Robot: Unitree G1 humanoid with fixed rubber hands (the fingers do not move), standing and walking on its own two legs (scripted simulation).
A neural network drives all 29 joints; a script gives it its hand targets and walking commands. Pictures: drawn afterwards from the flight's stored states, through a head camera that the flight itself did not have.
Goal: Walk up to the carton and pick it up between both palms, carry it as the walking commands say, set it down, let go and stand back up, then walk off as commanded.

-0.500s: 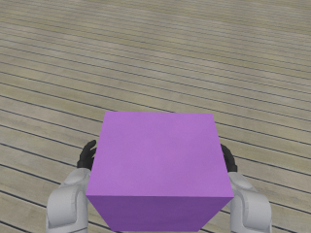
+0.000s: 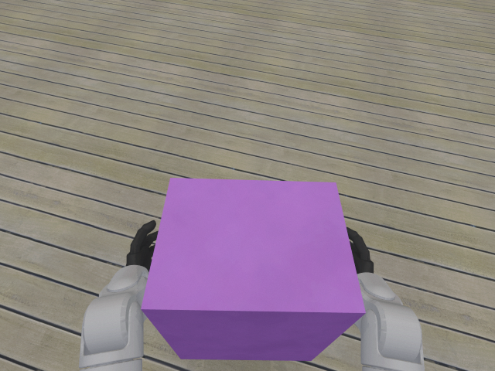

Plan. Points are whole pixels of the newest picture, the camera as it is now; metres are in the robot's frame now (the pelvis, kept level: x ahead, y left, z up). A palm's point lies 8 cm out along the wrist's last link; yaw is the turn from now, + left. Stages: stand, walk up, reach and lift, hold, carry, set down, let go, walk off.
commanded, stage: carry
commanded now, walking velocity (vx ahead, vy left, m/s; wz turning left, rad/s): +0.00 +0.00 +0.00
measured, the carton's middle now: (249, 280) +0.26 +0.00 +0.01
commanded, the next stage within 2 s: hold in 0.38 s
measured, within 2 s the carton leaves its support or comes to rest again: neither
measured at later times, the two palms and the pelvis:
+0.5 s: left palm (146, 277) +0.26 +0.16 +0.02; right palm (355, 283) +0.25 -0.17 +0.02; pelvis +0.00 +0.00 +0.01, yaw -1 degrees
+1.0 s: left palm (150, 275) +0.25 +0.15 +0.04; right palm (361, 275) +0.26 -0.18 +0.03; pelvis +0.00 -0.01 +0.01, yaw +1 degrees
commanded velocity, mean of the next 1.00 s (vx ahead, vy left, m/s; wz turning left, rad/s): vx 0.00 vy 0.00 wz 0.00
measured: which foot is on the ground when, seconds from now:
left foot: down 0.00-1.00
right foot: down 0.00-1.00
